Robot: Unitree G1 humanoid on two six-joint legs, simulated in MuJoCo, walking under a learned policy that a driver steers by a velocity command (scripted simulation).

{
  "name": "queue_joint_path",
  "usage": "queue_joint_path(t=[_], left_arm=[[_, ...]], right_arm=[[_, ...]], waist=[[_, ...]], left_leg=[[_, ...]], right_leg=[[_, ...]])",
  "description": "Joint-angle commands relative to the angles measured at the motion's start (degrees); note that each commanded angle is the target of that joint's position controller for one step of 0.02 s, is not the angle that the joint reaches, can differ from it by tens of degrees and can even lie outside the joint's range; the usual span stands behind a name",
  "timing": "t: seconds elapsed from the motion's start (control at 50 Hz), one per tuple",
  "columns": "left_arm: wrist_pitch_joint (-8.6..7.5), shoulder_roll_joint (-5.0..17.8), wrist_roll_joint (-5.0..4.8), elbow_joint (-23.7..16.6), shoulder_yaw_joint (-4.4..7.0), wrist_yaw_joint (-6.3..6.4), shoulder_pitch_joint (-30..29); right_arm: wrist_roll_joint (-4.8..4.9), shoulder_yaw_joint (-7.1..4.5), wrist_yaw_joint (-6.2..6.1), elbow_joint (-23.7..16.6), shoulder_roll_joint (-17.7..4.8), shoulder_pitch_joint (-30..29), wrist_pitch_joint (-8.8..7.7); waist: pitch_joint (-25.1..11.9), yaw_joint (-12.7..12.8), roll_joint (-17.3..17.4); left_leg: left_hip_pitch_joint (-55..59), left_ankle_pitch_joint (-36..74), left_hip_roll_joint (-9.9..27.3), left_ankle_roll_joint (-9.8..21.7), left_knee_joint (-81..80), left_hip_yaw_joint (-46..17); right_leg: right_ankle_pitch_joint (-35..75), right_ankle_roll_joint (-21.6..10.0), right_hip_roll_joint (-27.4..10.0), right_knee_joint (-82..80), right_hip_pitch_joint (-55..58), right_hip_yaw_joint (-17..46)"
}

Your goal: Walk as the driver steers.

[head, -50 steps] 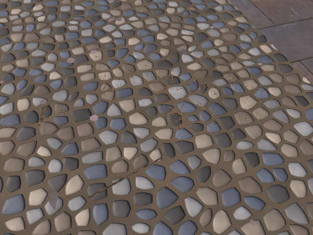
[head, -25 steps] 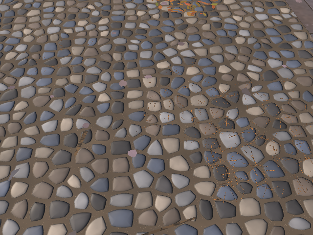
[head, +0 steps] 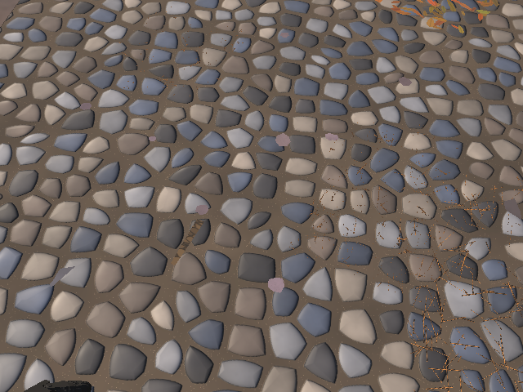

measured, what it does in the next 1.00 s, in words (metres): walks ahead, turning right: right foot, then right foot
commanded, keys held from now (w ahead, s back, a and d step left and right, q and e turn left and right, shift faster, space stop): no key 0.04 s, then e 0.48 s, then w+e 0.26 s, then w+q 0.22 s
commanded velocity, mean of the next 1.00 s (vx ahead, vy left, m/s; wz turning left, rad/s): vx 0.17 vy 0.00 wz -0.22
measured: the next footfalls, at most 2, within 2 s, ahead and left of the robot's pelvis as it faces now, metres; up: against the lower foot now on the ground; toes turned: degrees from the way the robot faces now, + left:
right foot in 0.18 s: +0.16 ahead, -0.16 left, +0.00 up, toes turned +3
right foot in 0.80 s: +0.14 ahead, -0.23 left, +0.00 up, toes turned -20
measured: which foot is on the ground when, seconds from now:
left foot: down 0.00-0.82, up 0.84-1.00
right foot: up 0.00-0.16, down 0.18-0.46, up 0.48-0.78, down 0.80-1.00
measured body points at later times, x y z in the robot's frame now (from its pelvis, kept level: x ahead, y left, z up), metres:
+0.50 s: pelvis +0.07 -0.04 -0.01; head +0.11 -0.04 +0.44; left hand +0.27 +0.22 -0.11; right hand +0.16 -0.33 -0.12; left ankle +0.05 +0.06 -0.74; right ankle +0.11 -0.16 -0.73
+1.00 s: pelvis +0.17 -0.15 +0.00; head +0.18 -0.17 +0.45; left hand +0.35 +0.08 -0.10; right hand +0.18 -0.45 -0.11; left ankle +0.24 +0.00 -0.66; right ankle +0.10 -0.21 -0.74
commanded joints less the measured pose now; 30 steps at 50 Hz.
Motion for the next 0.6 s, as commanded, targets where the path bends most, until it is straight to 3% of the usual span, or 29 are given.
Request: queue_joint_path(t=[0.02, 0.08, 0.14, 0.18, 0.2, 0.22, 0.24, 0.26, 0.32, 0.36, 0.4, 0.42, 0.44, 0.46, 0.48, 0.5, 0.52, 0.54, 0.6], left_arm=[[0.63, 3.6, -0.28, -1.0, 0.87, -0.04, 5.4], [0.70, 3.4, -0.67, -1.2, 0.65, -0.62, 3.1], [-0.02, 3.0, -0.40, -0.9, 0.55, -1.43, 2.8], [-0.70, 3.2, 0.09, -0.8, 0.56, -1.80, 3.4], [-0.89, 6.1, 0.63, -1.7, 0.97, -1.52, 2.6], [-0.54, 10.0, 0.62, -2.3, 1.81, -1.28, 0.7], [0.07, 7.7, -0.08, -2.1, 1.64, -1.40, 1.1], [0.49, 6.3, -0.63, -1.9, 1.40, -1.71, 1.6], [0.89, 7.8, -1.13, -2.2, 2.12, -1.96, 2.7], [1.26, 7.8, -1.33, -2.7, 2.43, -1.48, 3.1], [1.97, 7.2, -1.75, -3.7, 2.54, -0.96, 2.0], [2.29, 6.6, -2.04, -4.5, 2.54, -0.82, 1.2], [2.53, 6.1, -2.26, -5.1, 2.49, -0.86, 0.9], [2.71, 5.6, -2.11, -5.3, 2.41, -1.08, 1.2], [2.74, 4.9, -1.47, -5.5, 2.38, -1.42, 2.3], [2.79, 6.1, -1.10, -5.7, 2.97, -1.71, 1.9], [3.13, 7.0, -1.47, -5.5, 3.66, -1.83, 2.0], [3.64, 5.9, -1.94, -5.4, 3.49, -1.89, 2.4], [4.00, 2.9, -2.39, -7.1, 2.01, -2.66, -2.3]], right_arm=[[0.20, -2.24, -1.37, -4.1, -8.7, -2.1, 0.28], [-0.72, -1.19, -1.43, -3.2, -6.8, -2.0, 0.69], [-1.49, 0.54, -0.59, -1.2, -3.4, -2.1, 0.10], [-1.27, 1.09, -0.20, 0.2, -2.9, -1.4, -0.56], [-2.24, 1.24, -0.24, 0.6, -2.7, 1.0, -1.14], [-2.69, 0.66, -0.37, 1.4, -4.0, 6.6, -1.38], [-2.80, 0.66, -0.95, 1.6, -4.4, 5.2, -1.08], [-2.32, 0.48, -1.37, 0.9, -4.8, 2.0, -0.46], [-1.19, -0.17, -2.03, 0.0, -4.4, -0.1, 1.50], [-1.03, -0.40, -1.96, -0.2, -3.6, 0.1, 1.56], [-0.98, -0.86, -1.77, 0.3, -3.5, 1.1, 1.33], [-1.02, -1.31, -1.70, 0.4, -4.2, 1.3, 1.36], [-1.09, -1.82, -1.74, 0.2, -5.3, 0.7, 1.51], [-1.33, -2.27, -1.89, -0.2, -6.4, 0.6, 1.55], [-1.64, -2.45, -2.11, -0.6, -7.0, -0.2, 1.38], [-1.76, -2.11, -2.43, -1.5, -6.3, -0.5, 0.97], [-1.65, -1.88, -2.66, -2.1, -5.8, -1.2, 0.57], [-1.05, -2.02, -2.70, -2.2, -6.3, -2.4, 0.25], [-0.16, -2.49, -2.54, -0.6, -7.3, 0.9, -0.01]], waist=[[-13.7, 2.3, 6.5], [-12.7, 0.9, 7.8], [-11.4, 0.6, 8.4], [-9.5, 1.9, 7.0], [-9.9, 0.0, 3.2], [-10.6, -4.4, -4.2], [-11.3, -2.7, -7.2], [-10.0, -1.4, -8.3], [-9.0, -0.2, -9.8], [-10.8, 0.1, -9.4], [-12.3, 0.1, -6.4], [-12.0, 0.4, -3.1], [-10.4, 0.9, 1.7], [-8.8, 0.9, 6.6], [-8.7, 1.3, 11.7], [-8.7, 0.6, 10.2], [-7.9, 1.0, 6.0], [-7.3, 1.7, 4.0], [-4.9, -2.0, 6.7]], left_leg=[[5.4, 27.1, 13.5, 8.3, -2.9, -9.5], [5.6, 20.0, 14.3, 7.6, -2.9, -10.0], [5.4, 18.0, 15.5, 7.0, -0.6, -10.2], [4.2, 12.7, 13.4, 3.7, 1.7, -9.2], [3.9, 6.3, 10.0, 0.7, 4.4, -7.5], [2.2, -4.6, 5.1, -1.9, 6.7, -3.3], [3.5, -9.5, 3.6, -4.4, 8.2, -0.2], [3.7, -10.3, 3.6, -5.2, 8.5, 1.0], [2.4, -11.6, 3.0, -4.6, 10.1, 1.9], [3.5, -10.6, 3.0, -4.0, 9.3, 2.0], [6.6, -7.0, 4.4, -2.9, 6.8, 1.7], [8.4, -3.5, 6.4, -2.0, 4.5, 0.4], [9.9, 2.0, 9.8, -0.2, 1.8, -2.8], [12.3, 10.3, 15.7, 3.1, -0.9, -8.0], [14.3, 19.4, 23.9, 8.0, -2.6, -13.8], [14.9, 27.2, 29.0, 11.9, -3.0, -16.6], [15.2, 30.6, 29.7, 12.8, -2.6, -15.6], [16.3, 24.3, 27.9, 10.9, -3.6, -12.3], [19.1, 5.9, 22.7, 7.7, -8.1, -5.6]], right_leg=[[7.1, 0.9, 1.2, -5.8, 7.7, -1.6], [9.6, 0.4, 0.5, -12.1, 10.5, -1.6], [9.1, -1.9, 0.3, -19.7, 16.5, -2.3], [19.4, -4.7, 0.7, -31.6, 23.1, -2.6], [35.4, -6.5, -3.7, -31.7, 26.2, 3.0], [41.8, -11.1, -7.2, -29.4, 28.1, 7.2], [34.2, -14.9, -8.6, -31.1, 25.7, 10.4], [27.4, -15.4, -8.4, -32.5, 23.6, 13.0], [23.4, -15.5, -8.2, -33.0, 22.5, 16.8], [25.6, -15.4, -7.7, -31.7, 22.9, 17.7], [25.4, -13.9, -5.2, -29.2, 20.8, 15.4], [22.6, -12.2, -2.7, -26.8, 18.1, 12.5], [17.2, -10.0, 0.7, -23.4, 13.8, 8.5], [9.5, -7.3, 4.6, -18.4, 8.1, 3.5], [-5.0, -5.4, 5.9, -10.7, 4.1, -0.8], [-15.1, -4.1, 3.9, 0.1, 0.8, -0.9], [-16.3, -3.2, 3.0, 7.1, -1.1, 0.1], [-13.2, -2.6, 1.2, 7.1, -3.3, 0.3], [-4.8, -1.4, -0.3, 0.9, -5.3, -3.2]])
Velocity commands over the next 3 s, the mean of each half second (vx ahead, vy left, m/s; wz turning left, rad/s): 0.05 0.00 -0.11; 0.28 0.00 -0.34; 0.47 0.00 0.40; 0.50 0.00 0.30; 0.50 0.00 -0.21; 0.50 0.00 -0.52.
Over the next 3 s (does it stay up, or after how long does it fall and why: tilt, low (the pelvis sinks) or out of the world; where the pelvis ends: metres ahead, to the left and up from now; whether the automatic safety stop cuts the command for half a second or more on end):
stays up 1.22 -0.28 0.00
